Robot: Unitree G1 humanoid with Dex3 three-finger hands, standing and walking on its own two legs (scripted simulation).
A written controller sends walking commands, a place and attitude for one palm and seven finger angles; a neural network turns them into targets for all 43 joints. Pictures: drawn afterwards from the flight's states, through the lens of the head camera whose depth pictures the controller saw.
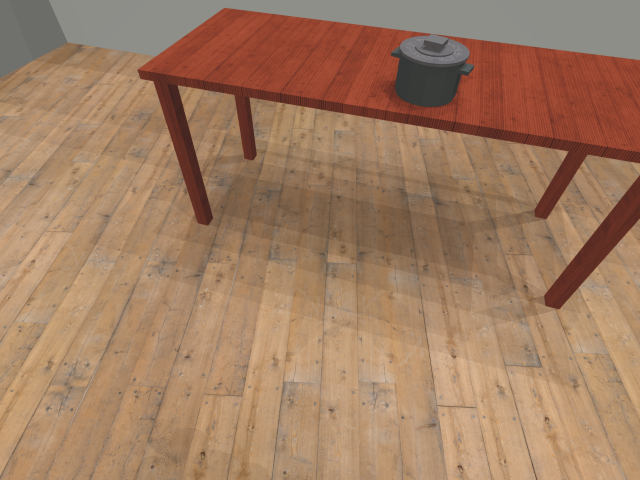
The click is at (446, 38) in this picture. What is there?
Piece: lid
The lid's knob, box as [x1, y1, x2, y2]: [423, 34, 448, 48]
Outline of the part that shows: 423,44 441,48 447,42 448,38 431,34 424,40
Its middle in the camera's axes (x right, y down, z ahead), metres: +0.31 -0.53 +1.04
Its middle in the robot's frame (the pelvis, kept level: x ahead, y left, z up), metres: +1.16 -0.25 +0.07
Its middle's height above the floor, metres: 0.85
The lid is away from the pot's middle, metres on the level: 0.00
